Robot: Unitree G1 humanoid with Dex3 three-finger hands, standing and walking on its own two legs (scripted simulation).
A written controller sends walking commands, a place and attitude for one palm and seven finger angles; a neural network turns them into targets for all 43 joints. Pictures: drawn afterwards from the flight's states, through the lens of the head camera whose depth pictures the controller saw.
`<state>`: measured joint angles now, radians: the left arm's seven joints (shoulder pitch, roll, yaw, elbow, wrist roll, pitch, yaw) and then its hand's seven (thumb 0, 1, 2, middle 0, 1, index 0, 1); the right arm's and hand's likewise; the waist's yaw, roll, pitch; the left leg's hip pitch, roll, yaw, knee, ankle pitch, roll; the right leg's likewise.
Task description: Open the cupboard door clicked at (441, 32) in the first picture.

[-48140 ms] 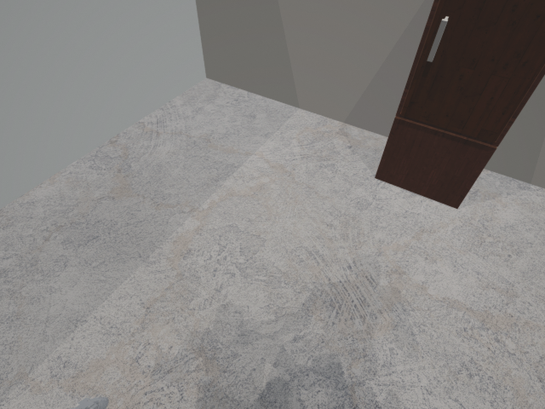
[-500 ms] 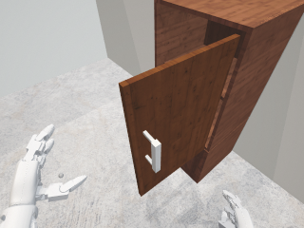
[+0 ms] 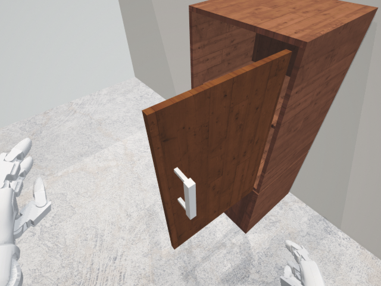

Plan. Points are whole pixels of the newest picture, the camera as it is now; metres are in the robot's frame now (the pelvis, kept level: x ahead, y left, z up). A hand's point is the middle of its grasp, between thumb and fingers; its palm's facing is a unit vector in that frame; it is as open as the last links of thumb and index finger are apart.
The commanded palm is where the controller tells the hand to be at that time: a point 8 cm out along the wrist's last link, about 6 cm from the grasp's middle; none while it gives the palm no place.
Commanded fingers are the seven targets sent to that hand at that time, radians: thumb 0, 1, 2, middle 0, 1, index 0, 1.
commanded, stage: draw the hand back to the body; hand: left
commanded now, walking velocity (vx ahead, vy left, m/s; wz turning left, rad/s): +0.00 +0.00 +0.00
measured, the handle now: (185, 194) +0.33 +0.06 +0.00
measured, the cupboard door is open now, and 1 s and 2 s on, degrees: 87 87 87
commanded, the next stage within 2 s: step back with the hand held close in 0.18 s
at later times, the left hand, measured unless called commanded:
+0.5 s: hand (49, 205) +0.18 +0.25 +0.16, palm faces +0.40 -0.78 -0.49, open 7.4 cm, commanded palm +0.13 +0.29 +0.17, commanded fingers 0.00 0.90 0.90 -0.20 -0.30 -0.20 -0.30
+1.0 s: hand out of the picture +0.10 +0.29 +0.15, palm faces +0.46 -0.74 -0.49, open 7.4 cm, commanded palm +0.04 +0.32 +0.17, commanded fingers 0.00 0.90 0.90 -0.20 -0.30 -0.20 -0.30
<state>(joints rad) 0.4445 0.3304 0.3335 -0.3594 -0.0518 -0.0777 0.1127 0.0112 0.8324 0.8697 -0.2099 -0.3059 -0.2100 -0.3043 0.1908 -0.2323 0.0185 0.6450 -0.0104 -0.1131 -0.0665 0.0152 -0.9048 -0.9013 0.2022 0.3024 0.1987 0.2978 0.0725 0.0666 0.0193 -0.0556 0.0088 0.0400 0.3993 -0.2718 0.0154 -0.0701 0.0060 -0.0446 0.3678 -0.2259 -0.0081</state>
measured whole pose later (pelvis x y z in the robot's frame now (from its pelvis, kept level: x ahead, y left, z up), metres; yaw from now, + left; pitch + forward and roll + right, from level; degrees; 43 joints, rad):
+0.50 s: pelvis -0.02 -0.01 +0.00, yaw -1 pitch -1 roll -1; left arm 0.50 0.37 0.39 -0.40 -0.04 -0.17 0.11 0.01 0.89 0.89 -0.21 -0.31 -0.21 -0.30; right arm 0.16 -0.24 0.00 0.61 0.00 -0.07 -0.07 0.02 -0.90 -0.90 0.20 0.30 0.20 0.30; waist 0.02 0.07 0.01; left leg -0.17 0.03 0.05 0.43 -0.25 0.01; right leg -0.17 0.03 -0.03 0.36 -0.17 -0.02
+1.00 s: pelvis -0.10 +0.02 -0.02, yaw +0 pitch -2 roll -1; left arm 0.52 0.39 0.45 -0.51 0.01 -0.21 0.15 0.01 0.88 0.89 -0.22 -0.31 -0.22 -0.31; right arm 0.22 -0.20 0.01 0.56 -0.01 -0.09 -0.08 0.01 -0.90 -0.90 0.20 0.30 0.20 0.30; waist 0.02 -0.01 0.06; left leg -0.37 -0.01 0.05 0.65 -0.25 0.06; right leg -0.37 0.00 0.00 0.59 -0.18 0.02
